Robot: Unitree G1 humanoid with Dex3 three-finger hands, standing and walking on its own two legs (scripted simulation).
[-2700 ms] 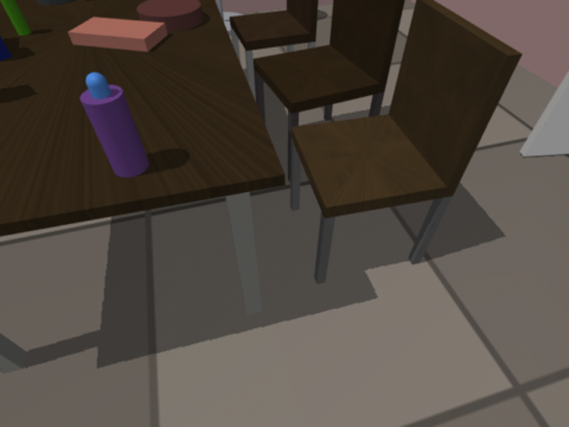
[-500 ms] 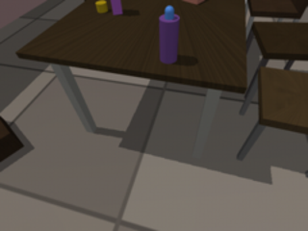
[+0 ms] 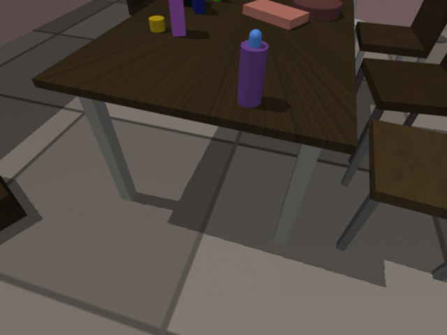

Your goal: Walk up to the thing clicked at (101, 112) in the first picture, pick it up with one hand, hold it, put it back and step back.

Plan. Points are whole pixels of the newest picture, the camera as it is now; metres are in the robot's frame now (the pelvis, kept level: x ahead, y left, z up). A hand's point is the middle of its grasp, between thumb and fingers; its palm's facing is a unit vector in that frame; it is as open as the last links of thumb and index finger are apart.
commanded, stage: walk up
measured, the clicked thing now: (252, 68) +0.80 -0.04 +0.09
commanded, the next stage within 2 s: stand in 1.06 s
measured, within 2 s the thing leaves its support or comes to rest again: neither
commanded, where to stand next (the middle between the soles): +0.08 -0.03 m, yaw -1 degrees
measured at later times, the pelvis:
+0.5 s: pelvis +0.00 -0.02 +0.01, yaw +1 degrees
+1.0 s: pelvis +0.01 -0.02 +0.01, yaw +1 degrees
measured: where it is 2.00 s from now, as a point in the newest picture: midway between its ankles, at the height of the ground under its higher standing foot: outside the picture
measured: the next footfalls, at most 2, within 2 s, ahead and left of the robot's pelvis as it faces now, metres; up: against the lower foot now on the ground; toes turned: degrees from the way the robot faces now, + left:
none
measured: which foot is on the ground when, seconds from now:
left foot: down 0.00-1.00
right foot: down 0.00-1.00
